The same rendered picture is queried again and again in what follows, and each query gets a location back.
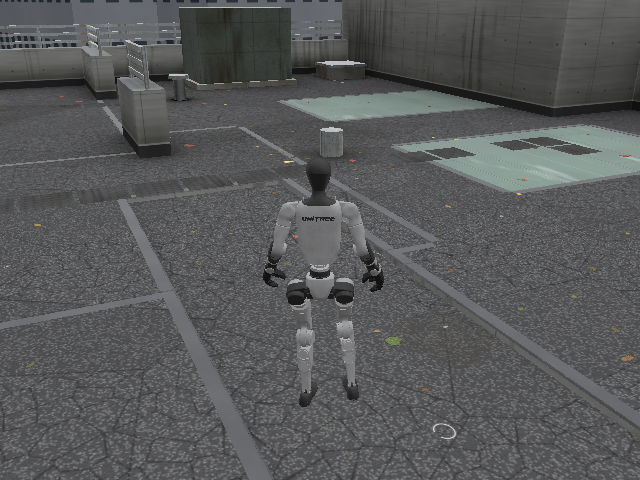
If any left robot hand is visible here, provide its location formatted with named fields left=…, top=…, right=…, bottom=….
left=262, top=269, right=286, bottom=287

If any robot right upper arm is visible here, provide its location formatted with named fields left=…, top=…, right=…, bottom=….
left=340, top=201, right=369, bottom=257

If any left robot foot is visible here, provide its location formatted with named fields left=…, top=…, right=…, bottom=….
left=299, top=381, right=318, bottom=407

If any right robot hand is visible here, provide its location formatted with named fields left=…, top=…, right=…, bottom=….
left=362, top=269, right=384, bottom=292

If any left robot thigh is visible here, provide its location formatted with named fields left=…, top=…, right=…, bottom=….
left=286, top=279, right=315, bottom=347

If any robot left upper arm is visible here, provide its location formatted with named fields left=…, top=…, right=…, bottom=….
left=271, top=201, right=298, bottom=256

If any right robot forearm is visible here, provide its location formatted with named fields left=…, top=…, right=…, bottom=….
left=360, top=241, right=381, bottom=276

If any left robot forearm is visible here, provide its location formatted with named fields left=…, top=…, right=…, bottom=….
left=264, top=240, right=282, bottom=274

